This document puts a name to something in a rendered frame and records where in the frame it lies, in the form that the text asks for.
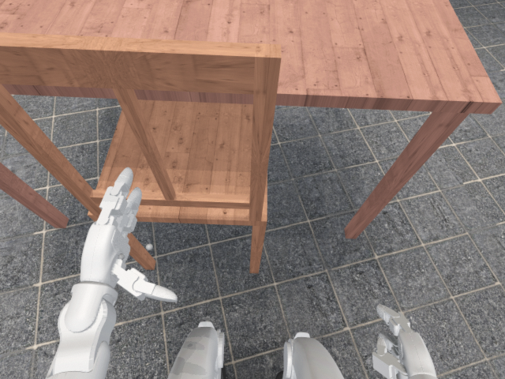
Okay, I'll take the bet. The robot thigh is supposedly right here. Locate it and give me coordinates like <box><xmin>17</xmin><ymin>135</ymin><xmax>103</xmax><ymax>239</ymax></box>
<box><xmin>283</xmin><ymin>337</ymin><xmax>344</xmax><ymax>379</ymax></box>
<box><xmin>167</xmin><ymin>327</ymin><xmax>224</xmax><ymax>379</ymax></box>

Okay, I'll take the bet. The left robot hand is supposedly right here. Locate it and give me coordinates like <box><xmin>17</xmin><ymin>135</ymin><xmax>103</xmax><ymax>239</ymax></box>
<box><xmin>80</xmin><ymin>167</ymin><xmax>178</xmax><ymax>302</ymax></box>

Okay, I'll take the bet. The left robot thigh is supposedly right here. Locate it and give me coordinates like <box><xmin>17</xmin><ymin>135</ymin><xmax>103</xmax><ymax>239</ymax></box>
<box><xmin>167</xmin><ymin>327</ymin><xmax>224</xmax><ymax>379</ymax></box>

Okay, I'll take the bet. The chair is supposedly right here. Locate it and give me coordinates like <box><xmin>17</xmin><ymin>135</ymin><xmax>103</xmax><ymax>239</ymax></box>
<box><xmin>0</xmin><ymin>32</ymin><xmax>281</xmax><ymax>273</ymax></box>

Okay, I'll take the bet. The right robot hand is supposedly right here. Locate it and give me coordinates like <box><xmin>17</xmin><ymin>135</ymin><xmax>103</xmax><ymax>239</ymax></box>
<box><xmin>372</xmin><ymin>304</ymin><xmax>437</xmax><ymax>379</ymax></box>

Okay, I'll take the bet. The left robot forearm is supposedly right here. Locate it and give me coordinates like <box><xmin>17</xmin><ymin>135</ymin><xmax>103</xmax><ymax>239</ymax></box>
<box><xmin>46</xmin><ymin>281</ymin><xmax>118</xmax><ymax>379</ymax></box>

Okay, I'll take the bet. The right robot thigh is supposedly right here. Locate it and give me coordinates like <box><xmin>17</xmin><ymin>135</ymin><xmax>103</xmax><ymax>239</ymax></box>
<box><xmin>283</xmin><ymin>337</ymin><xmax>344</xmax><ymax>379</ymax></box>

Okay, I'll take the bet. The table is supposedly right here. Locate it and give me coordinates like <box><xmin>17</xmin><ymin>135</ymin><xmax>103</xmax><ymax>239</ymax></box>
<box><xmin>0</xmin><ymin>0</ymin><xmax>502</xmax><ymax>239</ymax></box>

